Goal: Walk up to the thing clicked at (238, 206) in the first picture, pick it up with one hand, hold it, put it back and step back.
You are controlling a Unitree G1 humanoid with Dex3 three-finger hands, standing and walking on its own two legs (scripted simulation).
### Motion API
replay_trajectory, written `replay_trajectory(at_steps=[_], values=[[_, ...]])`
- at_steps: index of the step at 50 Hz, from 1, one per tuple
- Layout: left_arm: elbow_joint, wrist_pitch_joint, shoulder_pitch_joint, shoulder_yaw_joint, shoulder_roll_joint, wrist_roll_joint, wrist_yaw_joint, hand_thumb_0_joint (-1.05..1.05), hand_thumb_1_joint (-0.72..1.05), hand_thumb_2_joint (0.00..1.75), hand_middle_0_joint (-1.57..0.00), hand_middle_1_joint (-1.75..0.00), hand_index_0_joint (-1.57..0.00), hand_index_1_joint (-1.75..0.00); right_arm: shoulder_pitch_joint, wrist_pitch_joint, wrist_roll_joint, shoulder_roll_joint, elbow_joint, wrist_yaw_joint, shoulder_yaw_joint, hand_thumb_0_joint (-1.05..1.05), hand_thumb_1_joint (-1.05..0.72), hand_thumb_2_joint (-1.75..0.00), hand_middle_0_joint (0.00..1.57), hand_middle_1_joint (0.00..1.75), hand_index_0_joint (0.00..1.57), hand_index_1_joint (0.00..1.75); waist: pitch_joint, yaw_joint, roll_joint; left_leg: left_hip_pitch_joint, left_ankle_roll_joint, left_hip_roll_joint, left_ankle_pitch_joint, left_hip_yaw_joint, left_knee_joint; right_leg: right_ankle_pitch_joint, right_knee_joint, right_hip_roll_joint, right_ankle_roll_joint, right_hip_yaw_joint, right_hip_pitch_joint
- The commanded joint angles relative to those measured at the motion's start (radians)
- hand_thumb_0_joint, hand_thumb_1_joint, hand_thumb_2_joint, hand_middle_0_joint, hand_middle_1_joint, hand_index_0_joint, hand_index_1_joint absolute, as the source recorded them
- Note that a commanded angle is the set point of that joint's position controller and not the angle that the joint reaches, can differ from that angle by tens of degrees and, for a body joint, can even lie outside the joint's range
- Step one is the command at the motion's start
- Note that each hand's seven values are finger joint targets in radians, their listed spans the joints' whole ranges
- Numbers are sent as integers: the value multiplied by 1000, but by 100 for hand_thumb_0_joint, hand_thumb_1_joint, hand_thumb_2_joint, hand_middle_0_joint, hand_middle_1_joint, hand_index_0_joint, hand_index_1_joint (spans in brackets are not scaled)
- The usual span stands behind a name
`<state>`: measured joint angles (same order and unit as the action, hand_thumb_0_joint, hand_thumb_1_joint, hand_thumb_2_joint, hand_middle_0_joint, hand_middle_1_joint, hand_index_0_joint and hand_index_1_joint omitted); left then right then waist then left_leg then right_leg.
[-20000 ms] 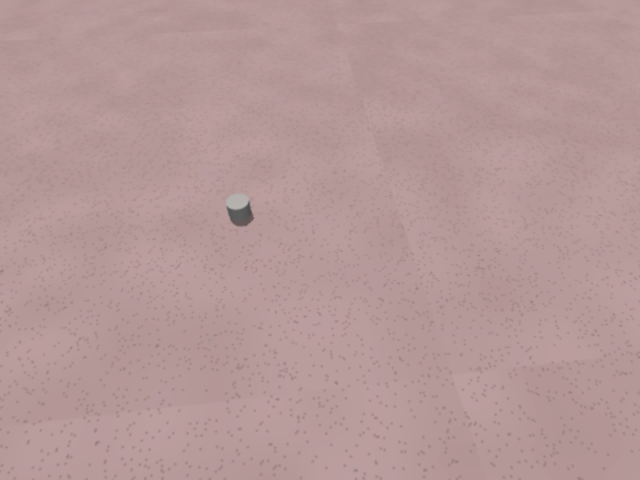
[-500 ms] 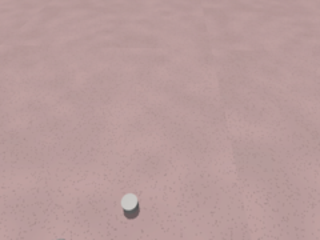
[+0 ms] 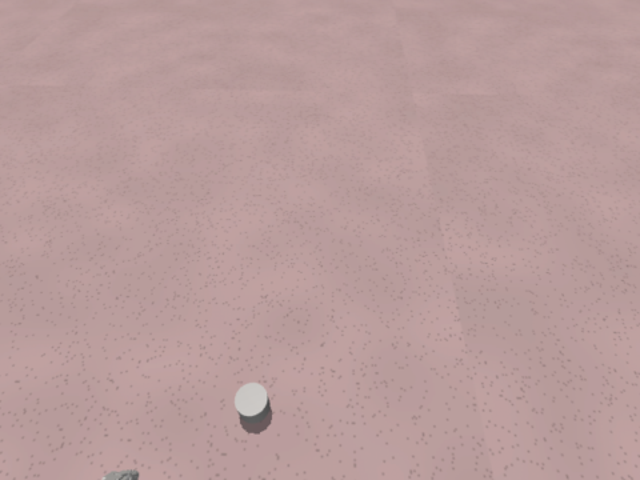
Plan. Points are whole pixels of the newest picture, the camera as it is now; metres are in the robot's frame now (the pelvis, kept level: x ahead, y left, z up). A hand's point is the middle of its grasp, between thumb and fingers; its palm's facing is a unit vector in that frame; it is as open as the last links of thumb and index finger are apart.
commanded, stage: stand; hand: left
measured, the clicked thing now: (252, 403) +0.44 +0.22 -0.75
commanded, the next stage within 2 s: walk up in 0.74 s
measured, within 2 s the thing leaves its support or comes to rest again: neither
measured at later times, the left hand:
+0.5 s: hand out of the picture +0.04 +0.25 -0.16, palm faces -0.02 -0.94 -0.35, open 7.4 cm
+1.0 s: hand out of the picture +0.07 +0.28 -0.17, palm faces -0.02 -0.92 -0.38, open 7.4 cm
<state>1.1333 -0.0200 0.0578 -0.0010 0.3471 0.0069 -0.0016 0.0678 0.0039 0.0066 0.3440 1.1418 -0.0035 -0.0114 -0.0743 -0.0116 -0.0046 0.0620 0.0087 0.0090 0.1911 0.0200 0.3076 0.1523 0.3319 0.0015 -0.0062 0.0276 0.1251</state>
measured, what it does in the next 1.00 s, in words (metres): shifts its weight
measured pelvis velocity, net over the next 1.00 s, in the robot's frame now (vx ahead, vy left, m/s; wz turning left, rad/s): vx -0.05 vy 0.01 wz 0.01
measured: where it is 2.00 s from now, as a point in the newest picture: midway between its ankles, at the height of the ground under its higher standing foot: outside the picture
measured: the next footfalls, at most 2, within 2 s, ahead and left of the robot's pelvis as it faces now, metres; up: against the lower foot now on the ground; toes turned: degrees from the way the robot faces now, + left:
right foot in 1.46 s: -0.15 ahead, -0.11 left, +0.00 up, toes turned -2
left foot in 1.78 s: -0.28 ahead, +0.11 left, +0.00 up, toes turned -2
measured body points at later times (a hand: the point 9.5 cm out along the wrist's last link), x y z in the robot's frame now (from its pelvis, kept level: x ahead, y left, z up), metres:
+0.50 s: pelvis -0.02 -0.01 +0.00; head -0.01 -0.01 +0.45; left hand +0.04 +0.30 -0.13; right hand +0.04 -0.31 -0.14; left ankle -0.01 +0.12 -0.75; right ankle +0.02 -0.12 -0.75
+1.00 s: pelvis -0.05 +0.01 -0.02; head +0.01 +0.02 +0.42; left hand +0.07 +0.33 -0.15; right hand +0.04 -0.32 -0.14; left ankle -0.07 +0.12 -0.73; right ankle +0.02 -0.12 -0.75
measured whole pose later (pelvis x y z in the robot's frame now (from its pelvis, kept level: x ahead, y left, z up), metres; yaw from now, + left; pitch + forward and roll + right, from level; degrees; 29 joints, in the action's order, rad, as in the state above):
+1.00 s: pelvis -0.05 +0.01 -0.02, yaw +1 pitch -1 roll +0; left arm 0.96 0.04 0.02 0.05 0.39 0.03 0.01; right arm 0.08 -0.04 0.00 0.40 1.01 0.00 -0.05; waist -0.17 0.00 -0.03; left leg 0.33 -0.03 -0.03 0.46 -0.01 0.77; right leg 0.18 0.56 0.02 0.00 0.03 0.37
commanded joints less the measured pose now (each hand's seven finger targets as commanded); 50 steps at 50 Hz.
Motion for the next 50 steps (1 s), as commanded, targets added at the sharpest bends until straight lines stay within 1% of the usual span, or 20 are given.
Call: replay_trajectory(at_steps=[1, 5, 11, 13, 16, 18, 24, 26, 28, 33, 35, 36, 37, 39, 41, 43, 45, 46, 48, 50], values=[[-53, -19, -41, 36, 219, -2, 13, 0, 90, 90, -20, -30, -20, -30, -43, 25, -1, 210, -54, 8, -38, 0, -90, -90, 20, 30, 20, 30, 124, -2, 13, -8, -17, 120, -162, -90, -48, -198, -44, 123, 22, 86, -44], [-49, -18, -27, 34, 215, 0, 12, 0, 90, 90, -20, -30, -20, -30, -51, 20, -2, 210, -53, 5, -41, 0, -90, -90, 20, 30, 20, 30, 83, 3, 2, 5, -21, 116, -51, -96, -61, -72, -80, 118, 16, 95, 9], [-53, -19, -26, 40, 229, 2, 9, 0, 90, 90, -20, -30, -20, -30, -22, 20, 5, 199, -49, -2, -41, 0, -90, -90, 20, 30, 20, 30, 51, 1, -16, 33, -25, 104, 28, -96, -55, 105, -119, 121, 20, 120, 61], [-57, -18, -26, 38, 224, 1, 7, 0, 90, 90, -20, -30, -20, -30, -11, 22, 6, 208, -50, -3, -43, 0, -90, -90, 20, 30, 20, 30, 52, -1, 7, 48, -25, 106, 40, -100, -59, 114, -112, 119, 22, 119, 59], [-58, -21, -18, 39, 222, 1, 6, 0, 90, 90, -20, -30, -20, -30, -12, 26, 6, 206, -55, -2, -42, 0, -90, -90, 20, 30, 20, 30, 80, 1, 7, 47, -29, 116, 10, -109, -65, 33, -85, 116, 23, 108, 28], [-51, -17, 1, 41, 221, 0, 4, 0, 90, 90, -20, -30, -20, -30, -16, 26, 6, 208, -50, -1, -41, 0, -90, -90, 20, 30, 20, 30, 52, 13, 11, 65, -28, 110, 70, -113, -73, 99, -91, 111, 21, 110, 48], [-57, -18, 5, 38, 224, 1, 3, 0, 90, 90, -20, -30, -20, -30, 3, 29, 6, 211, -52, 3, -38, 0, -90, -90, 20, 30, 20, 30, 99, 6, 8, 34, -29, 118, -18, -112, -56, -19, -65, 120, 29, 107, 20], [-59, -16, 4, 37, 225, 0, 4, 0, 90, 90, -20, -30, -20, -30, 13, 26, 6, 213, -49, 4, -37, 0, -90, -90, 20, 30, 20, 30, 76, 7, 3, 53, -28, 112, 1, -111, -57, 25, -74, 117, 28, 109, 29], [-57, -15, 13, 36, 224, -2, 4, 0, 90, 90, -20, -30, -20, -30, 16, 26, 4, 215, -46, 5, -36, 0, -90, -90, 20, 30, 20, 30, 84, 8, 4, 46, -28, 115, -21, -113, -55, -9, -68, 117, 29, 104, 16], [-62, -13, 14, 34, 230, 1, 5, 0, 90, 90, -20, -30, -20, -30, 24, 23, 4, 212, -50, 2, -35, 0, -90, -90, 20, 30, 20, 30, 64, 5, -20, 46, -27, 108, 10, -104, -48, 76, -85, 118, 32, 114, 53], [-63, -13, 9, 34, 230, -1, 5, 0, 90, 90, -20, -30, -20, -30, 31, 23, 5, 207, -48, 2, -31, 0, -90, -90, 20, 30, 20, 30, 64, 2, 0, 66, -26, 109, 11, -107, -54, 55, -80, 119, 33, 115, 38], [-66, -15, 13, 34, 225, -1, 5, 0, 90, 90, -20, -30, -20, -30, 28, 25, 4, 216, -51, 2, -32, 0, -90, -90, 20, 30, 20, 30, 82, 4, 15, 55, -28, 113, -14, -107, -52, 1, -69, 121, 34, 114, 19], [-77, 1, 17, 83, 270, -9, 14, 0, 90, 90, -20, -30, -20, -30, -1, 7, 2, 270, -46, 7, -52, 0, -90, -90, 20, 30, 20, 30, -45, 23, -6, 121, -42, 106, -180, -121, 44, -228, 17, 110, 35, 111, 114], [-105, 10, 37, 89, 267, -13, 20, 0, 90, 90, -20, -30, -20, -30, 32, -2, -14, 243, -71, 13, -51, 0, -90, -90, 20, 30, 20, 30, 60, 14, -20, 96, -45, 99, -275, -91, 130, -365, 66, 126, 65, 101, 61], [-137, 20, 23, 98, 278, -13, 21, 0, 90, 90, -20, -30, -20, -30, 49, -13, -16, 234, -96, 16, -59, 0, -90, -90, 20, 30, 20, 30, 155, 9, -57, 69, -43, 57, -232, -57, 256, -424, 69, 174, 122, 142, 55], [-179, 30, -18, 104, 298, -8, 22, 0, 90, 90, -20, -30, -20, -30, 68, -25, -12, 224, -115, 17, -61, 0, -90, -90, 20, 30, 20, 30, 179, 6, -108, 96, -32, 0, -59, -27, 365, -436, 62, 252, 185, 216, 86], [-219, 41, -52, 106, 302, 8, 26, 0, 90, 90, -20, -30, -20, -30, 100, -41, -3, 217, -132, 16, -69, 0, -90, -90, 20, 30, 20, 30, 158, 7, -178, 154, -39, -50, 301, -28, 531, -382, 45, 329, 254, 276, 151], [-239, 44, -70, 109, 310, 18, 26, 0, 90, 90, -20, -30, -20, -30, 130, -48, -2, 218, -142, 14, -71, 0, -90, -90, 20, 30, 20, 30, 144, 0, -203, 164, -45, -33, 365, -60, 585, -363, 51, 350, 265, 286, 190], [-263, 47, -88, 105, 291, 24, 30, 0, 90, 90, -20, -30, -20, -30, 145, -46, -5, 222, -158, 13, -79, 0, -90, -90, 20, 30, 20, 30, 146, -12, -184, 180, -50, -14, 328, -79, 551, -372, 118, 308, 240, 237, 186], [-282, 56, -91, 98, 280, 20, 31, 0, 90, 90, -20, -30, -20, -30, 178, -32, 4, 222, -165, 17, -83, 0, -90, -90, 20, 30, 20, 30, 165, -27, -145, 175, -46, -5, 147, -44, 302, -333, 221, 235, 165, 189, 119]])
